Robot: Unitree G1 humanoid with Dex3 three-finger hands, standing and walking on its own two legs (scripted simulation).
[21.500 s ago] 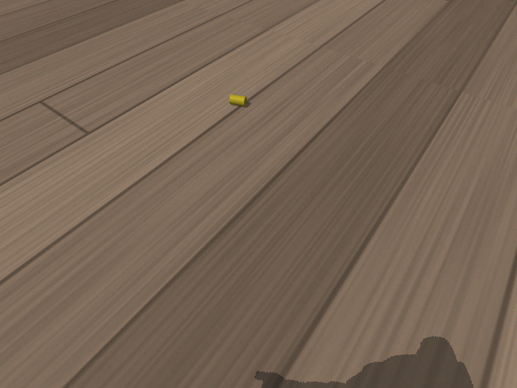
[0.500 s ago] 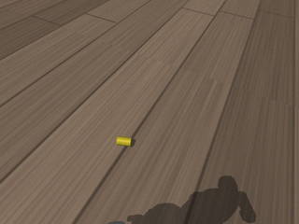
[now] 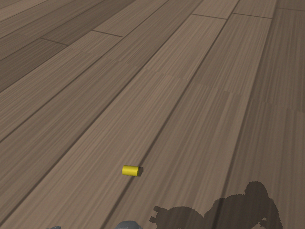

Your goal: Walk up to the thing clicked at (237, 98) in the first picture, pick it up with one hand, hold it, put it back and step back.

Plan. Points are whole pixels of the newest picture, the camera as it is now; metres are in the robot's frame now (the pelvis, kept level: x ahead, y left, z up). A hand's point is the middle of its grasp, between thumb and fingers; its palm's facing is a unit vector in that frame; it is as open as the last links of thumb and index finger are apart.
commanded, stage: walk up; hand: left
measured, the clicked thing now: (130, 170) +0.58 +0.21 -0.73
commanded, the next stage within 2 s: stand in 1.68 s
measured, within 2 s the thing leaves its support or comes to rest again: neither
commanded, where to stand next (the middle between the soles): +0.22 -0.01 m, yaw +0 degrees
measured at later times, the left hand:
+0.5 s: hand (69, 218) +0.18 +0.29 -0.16, palm faces -0.06 -0.93 -0.36, open 7.4 cm
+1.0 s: hand (87, 187) +0.27 +0.25 -0.14, palm faces -0.03 -0.94 -0.34, open 7.4 cm
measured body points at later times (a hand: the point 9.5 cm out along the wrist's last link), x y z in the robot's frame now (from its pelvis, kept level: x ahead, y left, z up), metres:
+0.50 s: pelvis +0.13 +0.02 -0.01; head +0.16 +0.03 +0.44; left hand +0.18 +0.34 -0.13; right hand +0.20 -0.30 -0.10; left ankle +0.17 +0.13 -0.73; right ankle +0.17 -0.13 -0.71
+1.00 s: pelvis +0.15 +0.00 +0.01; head +0.16 -0.01 +0.46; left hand +0.27 +0.29 -0.11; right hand +0.22 -0.31 -0.12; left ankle +0.17 +0.13 -0.73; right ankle +0.18 -0.13 -0.73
